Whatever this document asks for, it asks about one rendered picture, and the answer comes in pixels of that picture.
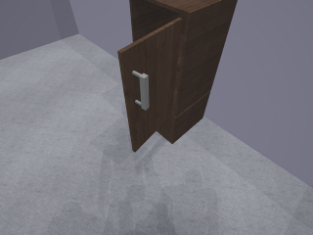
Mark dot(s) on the cupboard door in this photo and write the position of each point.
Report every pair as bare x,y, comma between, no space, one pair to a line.
156,55

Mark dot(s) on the handle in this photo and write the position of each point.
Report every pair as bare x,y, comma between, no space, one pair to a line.
144,90

